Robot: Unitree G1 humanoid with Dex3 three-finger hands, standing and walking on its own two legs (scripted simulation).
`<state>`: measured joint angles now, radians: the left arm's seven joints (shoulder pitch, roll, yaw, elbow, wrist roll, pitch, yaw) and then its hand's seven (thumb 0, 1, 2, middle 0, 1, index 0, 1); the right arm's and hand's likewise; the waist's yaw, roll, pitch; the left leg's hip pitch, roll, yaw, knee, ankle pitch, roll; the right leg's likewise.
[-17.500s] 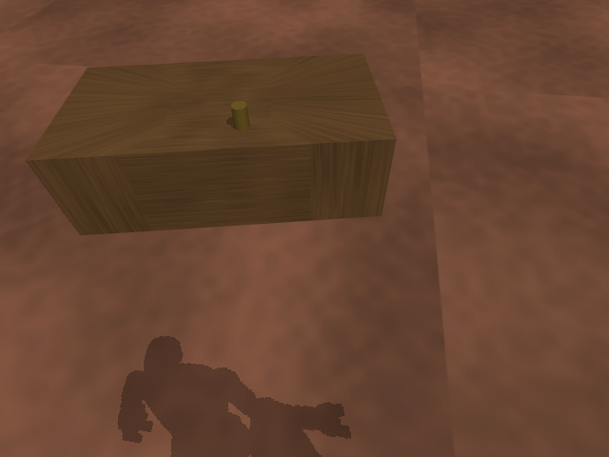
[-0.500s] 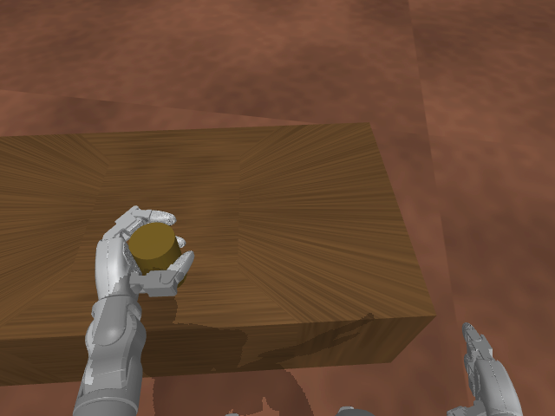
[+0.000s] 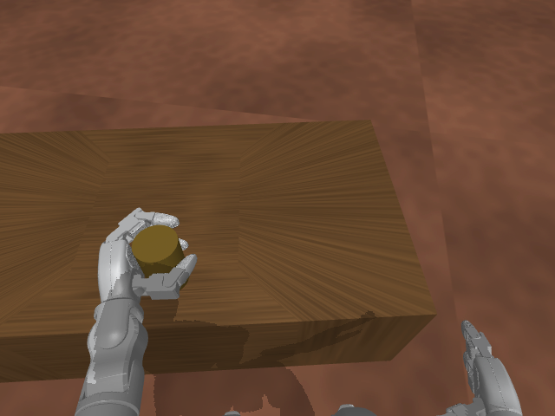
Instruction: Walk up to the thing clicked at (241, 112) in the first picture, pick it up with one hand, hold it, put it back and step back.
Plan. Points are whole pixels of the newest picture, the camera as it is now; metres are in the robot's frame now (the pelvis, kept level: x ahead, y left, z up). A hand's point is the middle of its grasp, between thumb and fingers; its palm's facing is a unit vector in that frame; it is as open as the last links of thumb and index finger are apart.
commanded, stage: hold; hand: left
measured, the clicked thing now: (162, 261) +0.33 +0.17 +0.04
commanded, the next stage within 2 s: crouch in 0.82 s
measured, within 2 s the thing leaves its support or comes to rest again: neither
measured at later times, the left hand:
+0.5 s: hand (162, 256) +0.33 +0.17 +0.06, palm faces +0.16 -0.99 +0.01, open 8.3 cm
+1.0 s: hand (161, 255) +0.33 +0.17 +0.05, palm faces +0.15 -0.99 +0.00, open 8.3 cm
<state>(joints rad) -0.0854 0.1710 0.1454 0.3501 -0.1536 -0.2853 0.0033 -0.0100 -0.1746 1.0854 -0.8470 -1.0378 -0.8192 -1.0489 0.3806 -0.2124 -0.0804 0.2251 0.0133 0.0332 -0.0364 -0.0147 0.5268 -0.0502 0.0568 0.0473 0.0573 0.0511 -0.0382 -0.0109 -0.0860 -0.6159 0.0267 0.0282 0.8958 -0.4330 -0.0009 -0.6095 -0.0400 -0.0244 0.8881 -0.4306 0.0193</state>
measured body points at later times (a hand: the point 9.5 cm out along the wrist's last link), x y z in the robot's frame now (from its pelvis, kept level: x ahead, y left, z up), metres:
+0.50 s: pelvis -0.01 +0.00 +0.00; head +0.03 +0.01 +0.45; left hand +0.31 +0.22 +0.06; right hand +0.15 -0.26 -0.04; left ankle +0.01 +0.12 -0.69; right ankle +0.01 -0.13 -0.69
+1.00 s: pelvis +0.00 +0.00 +0.00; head +0.03 +0.01 +0.45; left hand +0.32 +0.23 +0.06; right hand +0.15 -0.26 -0.04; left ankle +0.01 +0.12 -0.69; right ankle +0.01 -0.13 -0.69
